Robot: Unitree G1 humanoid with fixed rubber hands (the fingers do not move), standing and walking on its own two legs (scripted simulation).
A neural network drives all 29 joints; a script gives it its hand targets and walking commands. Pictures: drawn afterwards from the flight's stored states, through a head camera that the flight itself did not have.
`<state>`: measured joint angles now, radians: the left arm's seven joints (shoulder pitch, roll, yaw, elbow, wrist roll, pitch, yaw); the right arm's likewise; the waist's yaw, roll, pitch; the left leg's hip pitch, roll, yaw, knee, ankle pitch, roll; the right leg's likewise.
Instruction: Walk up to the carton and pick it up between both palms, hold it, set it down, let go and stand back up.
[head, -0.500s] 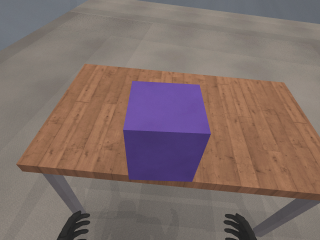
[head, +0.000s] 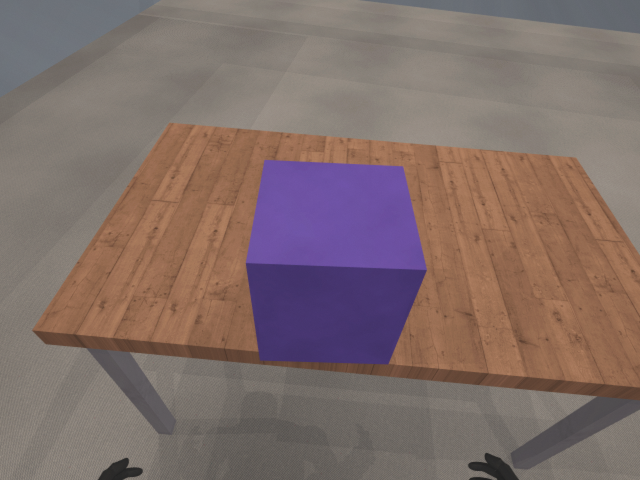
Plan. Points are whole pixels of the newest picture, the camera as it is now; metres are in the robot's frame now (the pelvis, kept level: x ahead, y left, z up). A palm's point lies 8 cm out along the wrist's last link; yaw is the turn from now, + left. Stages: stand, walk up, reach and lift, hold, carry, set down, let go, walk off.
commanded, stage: stand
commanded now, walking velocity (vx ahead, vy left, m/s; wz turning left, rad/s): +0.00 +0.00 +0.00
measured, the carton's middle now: (329, 266) +0.44 -0.01 +0.00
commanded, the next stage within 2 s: none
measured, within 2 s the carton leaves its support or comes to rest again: neither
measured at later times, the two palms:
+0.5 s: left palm out of the picture +0.07 +0.29 -0.11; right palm out of the picture +0.10 -0.25 -0.11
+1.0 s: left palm out of the picture +0.03 +0.29 -0.12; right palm out of the picture +0.06 -0.25 -0.12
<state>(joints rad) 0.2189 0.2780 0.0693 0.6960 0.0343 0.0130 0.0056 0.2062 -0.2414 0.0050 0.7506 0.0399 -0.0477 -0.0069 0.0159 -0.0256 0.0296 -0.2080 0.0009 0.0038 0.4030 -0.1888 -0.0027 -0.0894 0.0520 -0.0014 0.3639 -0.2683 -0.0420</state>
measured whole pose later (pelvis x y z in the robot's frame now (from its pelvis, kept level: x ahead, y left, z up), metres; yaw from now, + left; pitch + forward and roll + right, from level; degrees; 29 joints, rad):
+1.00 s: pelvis -0.02 +0.01 +0.00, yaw +0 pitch -3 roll +0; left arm 0.22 0.31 0.08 1.01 0.02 -0.02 0.00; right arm 0.21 -0.25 0.01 0.95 0.04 -0.02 -0.02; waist 0.02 0.00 0.03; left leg -0.19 0.00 0.00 0.41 -0.17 0.00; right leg -0.07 0.05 0.00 0.36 -0.25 -0.04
